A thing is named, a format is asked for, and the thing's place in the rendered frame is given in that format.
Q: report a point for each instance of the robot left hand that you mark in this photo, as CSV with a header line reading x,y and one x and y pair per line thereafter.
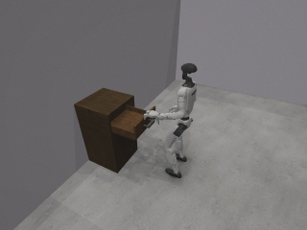
x,y
151,114

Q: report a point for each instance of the robot left foot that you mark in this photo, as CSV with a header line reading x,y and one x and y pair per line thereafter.
x,y
171,172

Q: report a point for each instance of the handle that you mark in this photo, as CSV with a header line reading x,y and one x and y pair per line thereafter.
x,y
150,123

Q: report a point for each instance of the cabinet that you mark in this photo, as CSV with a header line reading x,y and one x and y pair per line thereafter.
x,y
105,148

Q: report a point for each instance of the robot right foot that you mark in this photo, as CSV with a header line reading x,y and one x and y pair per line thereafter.
x,y
183,158

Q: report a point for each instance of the left robot forearm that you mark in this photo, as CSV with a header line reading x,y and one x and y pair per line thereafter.
x,y
169,116

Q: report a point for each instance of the robot right hand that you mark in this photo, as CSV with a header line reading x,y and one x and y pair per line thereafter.
x,y
174,108

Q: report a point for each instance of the drawer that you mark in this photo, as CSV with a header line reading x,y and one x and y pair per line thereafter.
x,y
129,122

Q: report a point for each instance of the robot foot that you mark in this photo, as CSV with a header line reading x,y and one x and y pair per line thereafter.
x,y
171,172
183,158

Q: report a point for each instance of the robot left upper arm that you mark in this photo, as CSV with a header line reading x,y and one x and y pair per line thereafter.
x,y
182,95

